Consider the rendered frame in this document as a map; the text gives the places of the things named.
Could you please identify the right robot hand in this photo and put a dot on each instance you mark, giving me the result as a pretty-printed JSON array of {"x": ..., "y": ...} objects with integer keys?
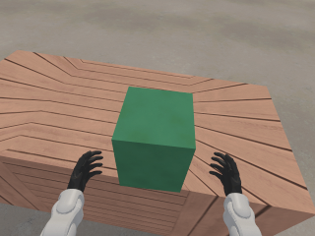
[{"x": 229, "y": 177}]

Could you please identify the pedestal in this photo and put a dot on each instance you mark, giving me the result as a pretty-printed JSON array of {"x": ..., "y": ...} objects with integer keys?
[{"x": 53, "y": 109}]

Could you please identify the left robot hand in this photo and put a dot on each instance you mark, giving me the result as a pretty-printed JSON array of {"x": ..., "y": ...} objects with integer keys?
[{"x": 81, "y": 173}]

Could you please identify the left robot forearm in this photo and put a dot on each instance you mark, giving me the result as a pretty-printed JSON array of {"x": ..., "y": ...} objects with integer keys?
[{"x": 66, "y": 214}]

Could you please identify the right robot forearm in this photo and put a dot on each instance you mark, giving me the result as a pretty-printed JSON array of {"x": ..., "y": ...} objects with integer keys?
[{"x": 239, "y": 217}]

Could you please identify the carton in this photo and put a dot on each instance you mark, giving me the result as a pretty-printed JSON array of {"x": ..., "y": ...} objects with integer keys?
[{"x": 154, "y": 139}]

